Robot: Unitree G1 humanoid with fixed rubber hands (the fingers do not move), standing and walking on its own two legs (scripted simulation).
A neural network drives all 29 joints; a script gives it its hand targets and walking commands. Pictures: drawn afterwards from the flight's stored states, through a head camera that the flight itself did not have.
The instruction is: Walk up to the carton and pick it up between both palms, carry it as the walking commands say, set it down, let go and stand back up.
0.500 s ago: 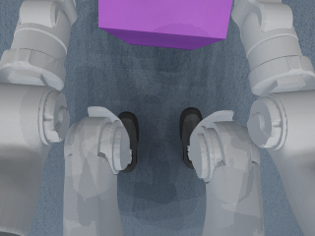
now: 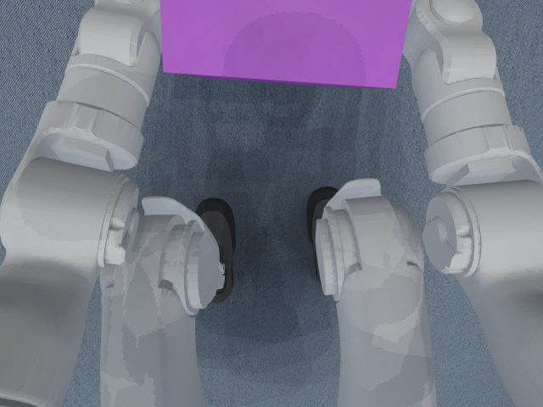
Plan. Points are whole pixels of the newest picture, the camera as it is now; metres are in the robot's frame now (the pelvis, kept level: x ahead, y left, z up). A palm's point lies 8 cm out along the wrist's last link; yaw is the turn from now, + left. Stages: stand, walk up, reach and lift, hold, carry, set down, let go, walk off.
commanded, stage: reach and lift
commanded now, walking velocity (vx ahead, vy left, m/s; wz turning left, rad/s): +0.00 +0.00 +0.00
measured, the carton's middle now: out of the picture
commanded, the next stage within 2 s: none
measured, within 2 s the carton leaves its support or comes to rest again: leaves its support in 0.78 s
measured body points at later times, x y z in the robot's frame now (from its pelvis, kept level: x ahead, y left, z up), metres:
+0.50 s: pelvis -0.01 -0.01 -0.03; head +0.36 -0.02 +0.22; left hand +0.57 +0.08 -0.20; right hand +0.54 -0.20 -0.19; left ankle +0.10 +0.10 -0.34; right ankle +0.11 -0.12 -0.34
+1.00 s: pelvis -0.01 -0.01 +0.01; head +0.36 -0.04 +0.26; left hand +0.55 +0.08 -0.17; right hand +0.51 -0.19 -0.17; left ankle +0.10 +0.10 -0.34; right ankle +0.11 -0.13 -0.34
